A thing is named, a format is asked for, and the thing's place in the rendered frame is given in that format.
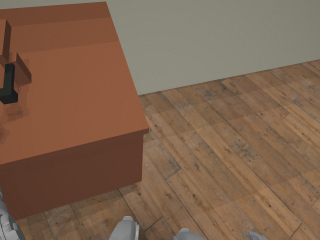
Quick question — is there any counter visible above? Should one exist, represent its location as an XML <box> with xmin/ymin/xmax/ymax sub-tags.
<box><xmin>0</xmin><ymin>1</ymin><xmax>149</xmax><ymax>221</ymax></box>

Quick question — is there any left robot upper arm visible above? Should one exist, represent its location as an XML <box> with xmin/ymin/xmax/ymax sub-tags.
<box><xmin>0</xmin><ymin>214</ymin><xmax>26</xmax><ymax>240</ymax></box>

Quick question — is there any left robot thigh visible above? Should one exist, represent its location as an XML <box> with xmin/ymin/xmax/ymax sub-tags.
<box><xmin>108</xmin><ymin>220</ymin><xmax>140</xmax><ymax>240</ymax></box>

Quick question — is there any right robot shin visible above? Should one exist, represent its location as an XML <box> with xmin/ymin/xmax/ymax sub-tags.
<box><xmin>178</xmin><ymin>228</ymin><xmax>189</xmax><ymax>234</ymax></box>

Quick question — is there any tap lever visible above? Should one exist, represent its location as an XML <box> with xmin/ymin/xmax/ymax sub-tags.
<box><xmin>0</xmin><ymin>63</ymin><xmax>18</xmax><ymax>105</ymax></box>

